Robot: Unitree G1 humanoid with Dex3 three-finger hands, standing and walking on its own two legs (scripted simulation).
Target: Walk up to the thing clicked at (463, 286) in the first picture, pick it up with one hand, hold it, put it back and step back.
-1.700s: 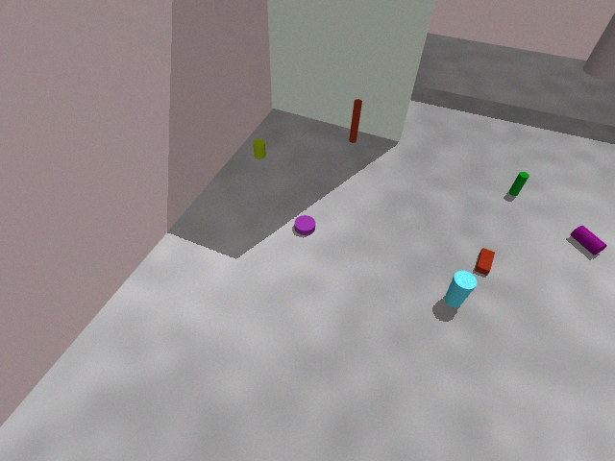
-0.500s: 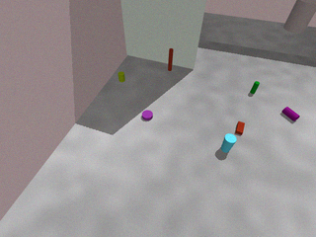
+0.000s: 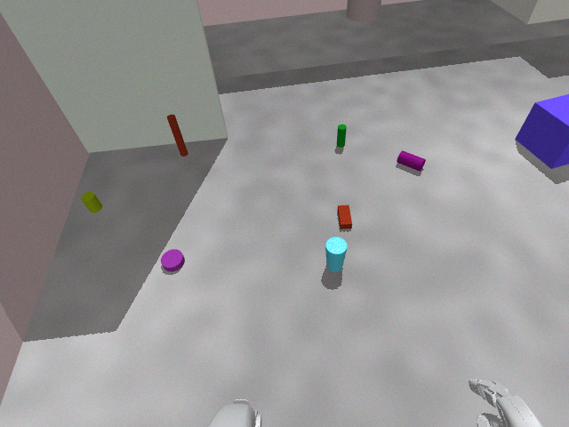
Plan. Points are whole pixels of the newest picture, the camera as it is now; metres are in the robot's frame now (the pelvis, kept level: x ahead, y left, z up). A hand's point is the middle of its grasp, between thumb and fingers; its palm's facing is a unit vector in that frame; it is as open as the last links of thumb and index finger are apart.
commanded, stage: walk up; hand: left
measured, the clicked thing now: (335, 255) +0.83 -0.12 -0.70
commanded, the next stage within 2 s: none
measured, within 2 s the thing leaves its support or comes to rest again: neither
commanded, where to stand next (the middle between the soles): +0.45 +0.15 m, yaw -74 degrees
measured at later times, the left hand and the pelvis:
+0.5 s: hand (139, 255) +0.46 +0.33 -0.11, palm faces -0.45 -0.75 -0.49, open 7.4 cm; pelvis +0.22 +0.12 -0.01, yaw -22 degrees
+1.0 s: hand (135, 202) +0.66 +0.43 -0.18, palm faces -0.61 -0.62 -0.50, open 7.4 cm; pelvis +0.41 +0.23 -0.04, yaw -43 degrees
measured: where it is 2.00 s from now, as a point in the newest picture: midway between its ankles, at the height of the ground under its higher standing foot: (240, 374)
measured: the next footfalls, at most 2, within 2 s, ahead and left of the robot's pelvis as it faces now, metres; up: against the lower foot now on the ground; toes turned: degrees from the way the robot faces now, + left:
left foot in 0.10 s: +0.21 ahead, +0.17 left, +0.00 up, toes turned -5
right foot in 0.54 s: +0.30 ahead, -0.02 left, +0.00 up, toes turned -29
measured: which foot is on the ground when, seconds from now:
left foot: up 0.00-0.08, down 0.10-0.54, up 0.56-0.84, down 0.86-1.00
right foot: down 0.00-0.12, up 0.14-0.52, down 0.54-0.88, up 0.90-1.00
